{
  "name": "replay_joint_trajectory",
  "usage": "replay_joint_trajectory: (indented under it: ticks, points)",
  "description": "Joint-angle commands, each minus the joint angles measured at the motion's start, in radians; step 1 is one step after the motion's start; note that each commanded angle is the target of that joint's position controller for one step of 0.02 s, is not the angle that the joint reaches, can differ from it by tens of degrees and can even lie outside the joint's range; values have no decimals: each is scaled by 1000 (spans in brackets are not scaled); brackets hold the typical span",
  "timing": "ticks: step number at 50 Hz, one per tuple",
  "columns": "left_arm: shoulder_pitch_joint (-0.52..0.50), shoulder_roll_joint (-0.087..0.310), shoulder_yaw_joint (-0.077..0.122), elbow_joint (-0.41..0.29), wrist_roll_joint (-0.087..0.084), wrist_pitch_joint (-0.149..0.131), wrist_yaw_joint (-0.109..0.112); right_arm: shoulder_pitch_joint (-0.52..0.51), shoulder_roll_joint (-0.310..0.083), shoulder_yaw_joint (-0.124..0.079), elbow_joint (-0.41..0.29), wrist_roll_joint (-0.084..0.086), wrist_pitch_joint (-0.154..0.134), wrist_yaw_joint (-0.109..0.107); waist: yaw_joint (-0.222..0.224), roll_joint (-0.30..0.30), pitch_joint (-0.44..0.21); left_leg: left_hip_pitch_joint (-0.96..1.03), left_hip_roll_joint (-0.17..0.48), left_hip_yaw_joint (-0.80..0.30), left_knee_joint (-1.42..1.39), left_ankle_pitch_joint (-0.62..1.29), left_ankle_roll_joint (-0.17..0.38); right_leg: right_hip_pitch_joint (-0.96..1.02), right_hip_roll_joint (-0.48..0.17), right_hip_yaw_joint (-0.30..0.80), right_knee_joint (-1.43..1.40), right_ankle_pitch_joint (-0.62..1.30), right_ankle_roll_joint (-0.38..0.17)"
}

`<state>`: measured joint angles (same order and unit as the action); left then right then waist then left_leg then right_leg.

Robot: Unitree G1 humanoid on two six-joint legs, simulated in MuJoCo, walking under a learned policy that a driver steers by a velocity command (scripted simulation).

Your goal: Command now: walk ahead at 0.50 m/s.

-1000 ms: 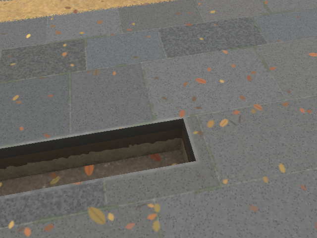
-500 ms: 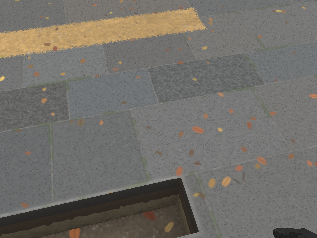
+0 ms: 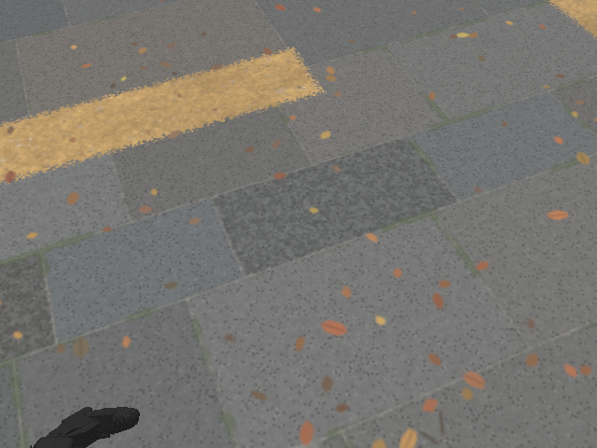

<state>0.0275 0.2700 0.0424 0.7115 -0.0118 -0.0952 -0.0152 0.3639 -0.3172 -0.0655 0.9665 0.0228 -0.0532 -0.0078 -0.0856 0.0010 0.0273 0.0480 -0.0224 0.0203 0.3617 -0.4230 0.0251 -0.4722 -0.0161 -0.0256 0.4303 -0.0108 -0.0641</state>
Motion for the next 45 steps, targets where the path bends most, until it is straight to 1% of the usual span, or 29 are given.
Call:
replay_joint_trajectory:
  ticks: [1, 2, 3, 4, 6, 8, 10, 11, 12, 13, 16, 19, 20, 21, 25, 28, 29, 30, 31, 32, 33, 34, 35, 36, 37, 39, 40, 43, 45]
  points:
    - [388, 288, 106, 38, -8, 20, 8, 52, -33, 27, -92, -18, -33, 14, 182, -205, -413, -578, -8, -15, 692, 86, 29, 907, -321, 485, -32, -151, -279]
    - [371, 187, 66, 31, -8, 24, 2, 3, -108, 8, -101, -5, -45, 17, 179, -187, -383, -678, 19, -133, 807, -124, 51, 870, -345, 586, -95, -201, -265]
    - [291, 157, 52, 13, -1, 26, -1, -36, -162, -8, -109, 15, -48, 21, 159, -133, -255, -703, 70, -134, 828, -71, 61, 733, -330, 484, -130, -154, -235]
    - [236, 139, 44, 9, -9, 23, 3, -77, -157, -14, -118, 26, -47, 15, 140, -92, -160, -704, 95, -105, 786, -8, 55, 614, -291, 381, -155, -64, -215]
    - [193, 124, 40, 14, -4, 19, 4, -93, -111, -15, -130, 5, -30, 11, 92, -53, -106, -629, 130, -101, 689, 48, 39, 460, -252, 295, -210, 9, -198]
    - [169, 158, 54, 29, 0, 6, 4, -47, -51, -1, -117, -14, -11, 11, 49, -60, -116, -524, 119, -63, 662, 90, -11, 346, -237, 210, -233, 169, -226]
    - [205, 200, 72, 38, 23, -7, 8, -64, -53, -2, -121, -31, -9, 20, 64, -61, -140, -540, 109, -49, 730, 195, -43, 363, -261, 173, -216, 281, -239]
    - [236, 201, 65, 35, 20, -14, 11, -154, -96, -19, -154, -12, -5, 16, 77, -56, -83, -662, 96, -72, 730, 207, -39, 392, -245, 185, -244, 191, -220]
    - [263, 180, 61, 64, -6, -24, 31, -233, -122, -31, -177, 11, -7, 16, 74, -75, -30, -756, 132, -165, 669, 220, -22, 450, -274, 221, -241, 50, -163]
    - [315, 158, 55, 79, -23, -32, 41, -272, -99, -26, -187, 24, -6, 13, 89, -122, 1, -867, 145, -162, 696, 178, -22, 522, -303, 270, -274, -122, -164]
    - [385, 167, 56, 101, -11, -22, 65, -320, -84, -23, -208, 16, 6, 18, 87, -92, 95, -975, 133, -157, 623, 271, -37, 508, -298, 266, -325, -296, -159]
    - [438, 169, 54, 141, -13, 11, 61, -353, -57, -11, -252, 21, 15, 20, 98, -80, 99, -1050, 133, -146, 549, 318, -65, 560, -294, 250, -334, -331, -145]
    - [341, 167, 50, 107, -19, 36, 71, -303, -17, 9, -252, 1, 12, 32, 62, -41, 81, -837, 138, -98, 389, 470, -78, 383, -229, 105, -353, -265, -126]
    - [353, 171, 51, 111, -17, 44, 73, -345, 0, 19, -248, -4, 12, 40, 96, -65, 94, -702, 110, -41, 330, 560, -84, 300, -187, 36, -357, -233, -110]
    - [382, 192, 55, 150, -9, 13, 68, -413, -7, 26, -267, -14, -18, 42, 127, -99, 112, -637, 103, -24, 209, 543, -34, 402, -241, 28, -364, -180, -91]
    - [430, 209, 69, 187, -16, 63, 69, -320, -34, 20, -251, -22, -27, 52, 98, -151, 54, -603, 79, 22, 117, 356, -5, 612, -263, 29, -195, 135, -64]
    - [443, 194, 62, 196, 1, 80, 65, -162, -87, -10, -202, -17, -23, 48, 16, -129, -54, -350, 33, 67, 114, 350, 18, 546, -228, -17, -11, 316, -45]
    - [424, 161, 43, 167, 21, 74, 52, 77, -169, -45, -136, 2, -13, 45, -84, -64, -203, 37, 119, -34, 208, 396, 47, 312, -196, -13, 246, 243, -27]
    - [554, -8, -8, 116, 3, 44, 30, 230, -323, -86, -75, 9, 5, 46, -36, 268, -363, 436, 359, -528, 125, 117, 237, -138, -17, -32, 677, -222, 40]
    - [520, 13, -10, 147, -13, 11, 14, 239, -253, -66, -84, -4, 4, 41, -42, 204, -485, 415, 400, -845, -55, -164, 249, -202, 22, 147, 891, -521, 37]
    - [432, 98, 32, 164, -37, -2, -5, 128, -160, -40, -109, -62, -3, 28, -43, 93, -339, 251, 399, -752, -89, -164, 212, -268, -39, 180, 1019, -429, 4]
    - [321, 87, 36, 153, -43, -12, -6, 84, -79, -24, -93, -81, -14, 18, -53, 61, -251, 79, 362, -637, -65, 7, 182, -254, -52, 172, 1159, -370, -27]
    - [300, 82, 36, 126, -29, -19, -11, 23, -41, -3, -85, -54, -24, 20, 1, 91, -150, -36, 330, -501, -75, 190, 170, -305, -82, 154, 1182, -333, -36]
    - [321, 71, 42, 136, -32, -8, -9, -13, 21, 14, -71, -48, -33, 24, 54, 125, -119, -126, 301, -400, -83, 258, 159, -279, -118, 153, 1185, -275, -48]
    - [302, 31, 22, 105, -22, -4, -10, -45, 53, 20, -57, -46, -37, 31, 93, 108, -81, -239, 257, -320, -88, 233, 142, -266, -124, 152, 1141, -215, -33]
    - [324, 15, 16, 106, -9, 18, 0, -77, 48, 19, -56, -42, -36, 31, 132, 101, -40, -338, 230, -230, -150, 210, 154, -247, -115, 147, 1061, -156, -13]
    - [307, 20, 11, 102, 0, 33, 14, -98, -12, 4, -60, -36, -38, 28, 143, 129, 1, -353, 223, -196, -207, 194, 184, -276, -127, 115, 927, -154, 14]
    - [167, 56, 16, 74, 1, 38, 26, -32, -12, 12, -37, -55, -56, 12, 89, 132, 34, -299, 235, -134, -277, 399, 206, -317, -118, 73, 637, 9, 44]
    - [72, 33, 14, 54, 2, 25, 11, 9, -27, 14, -21, -41, -57, 1, 53, 108, 37, -238, 230, -80, -303, 491, 187, -286, -100, 26, 445, 94, 33]
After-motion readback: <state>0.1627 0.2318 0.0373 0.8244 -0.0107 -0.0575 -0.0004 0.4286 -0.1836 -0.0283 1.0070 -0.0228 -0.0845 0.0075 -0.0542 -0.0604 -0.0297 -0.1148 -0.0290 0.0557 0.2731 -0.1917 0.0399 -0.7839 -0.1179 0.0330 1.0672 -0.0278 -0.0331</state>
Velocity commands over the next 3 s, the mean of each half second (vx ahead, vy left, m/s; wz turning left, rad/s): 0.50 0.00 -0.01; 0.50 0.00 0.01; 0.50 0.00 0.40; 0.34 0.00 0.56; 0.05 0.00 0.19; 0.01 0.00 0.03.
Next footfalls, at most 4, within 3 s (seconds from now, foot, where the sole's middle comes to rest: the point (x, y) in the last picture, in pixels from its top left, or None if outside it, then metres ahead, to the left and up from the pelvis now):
0.60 left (201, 422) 0.53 0.21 -0.76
1.14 right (297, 275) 0.89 -0.03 -0.76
1.68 left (180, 216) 1.12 0.28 -0.76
2.16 right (213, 153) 1.36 0.19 -0.76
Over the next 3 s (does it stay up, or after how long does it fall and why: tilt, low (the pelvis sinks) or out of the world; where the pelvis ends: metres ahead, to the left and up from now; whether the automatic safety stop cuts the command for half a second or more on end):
stays up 1.21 0.28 0.01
